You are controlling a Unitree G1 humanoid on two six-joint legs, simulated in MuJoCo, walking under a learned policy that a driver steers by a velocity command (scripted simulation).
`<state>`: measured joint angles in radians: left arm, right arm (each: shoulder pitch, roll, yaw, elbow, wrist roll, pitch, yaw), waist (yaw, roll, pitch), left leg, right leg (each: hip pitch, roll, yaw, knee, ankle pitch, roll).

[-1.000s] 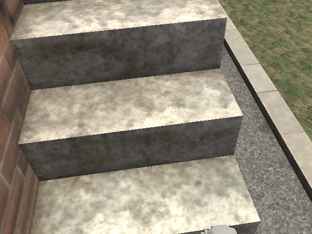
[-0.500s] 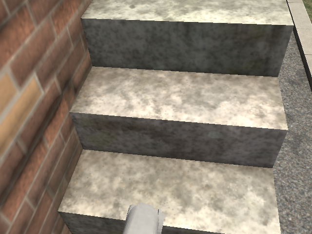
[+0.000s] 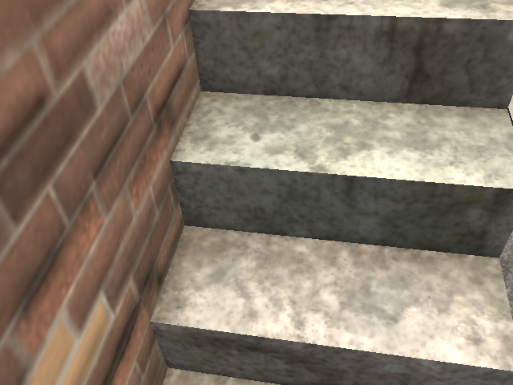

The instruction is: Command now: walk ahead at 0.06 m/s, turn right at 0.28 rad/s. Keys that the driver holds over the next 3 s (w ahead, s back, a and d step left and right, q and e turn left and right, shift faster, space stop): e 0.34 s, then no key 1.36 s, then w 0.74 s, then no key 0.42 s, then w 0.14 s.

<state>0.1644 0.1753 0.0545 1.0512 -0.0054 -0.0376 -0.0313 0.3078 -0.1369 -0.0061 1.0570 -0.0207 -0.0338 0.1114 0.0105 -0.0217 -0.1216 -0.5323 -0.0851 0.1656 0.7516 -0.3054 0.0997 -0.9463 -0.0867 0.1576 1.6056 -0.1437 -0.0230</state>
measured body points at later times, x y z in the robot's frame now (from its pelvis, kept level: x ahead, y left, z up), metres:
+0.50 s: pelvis +0.04 -0.04 +0.04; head +0.06 -0.06 +0.48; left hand +0.23 +0.19 -0.07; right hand +0.17 -0.32 -0.06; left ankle +0.00 +0.09 -0.58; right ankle +0.00 -0.14 -0.70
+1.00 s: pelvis +0.05 +0.00 +0.03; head +0.07 +0.01 +0.48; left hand +0.28 +0.18 -0.07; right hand +0.14 -0.26 -0.06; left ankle +0.07 +0.12 -0.70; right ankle +0.00 -0.14 -0.70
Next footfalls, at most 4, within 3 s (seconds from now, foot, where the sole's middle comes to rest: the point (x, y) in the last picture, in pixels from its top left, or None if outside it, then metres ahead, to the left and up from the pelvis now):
0.32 right None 0.04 -0.15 -0.74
0.70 left None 0.10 0.11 -0.74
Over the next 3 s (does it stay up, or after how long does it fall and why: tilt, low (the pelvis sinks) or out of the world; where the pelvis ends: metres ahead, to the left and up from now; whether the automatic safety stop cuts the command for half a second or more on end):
stays up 0.14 -0.07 0.04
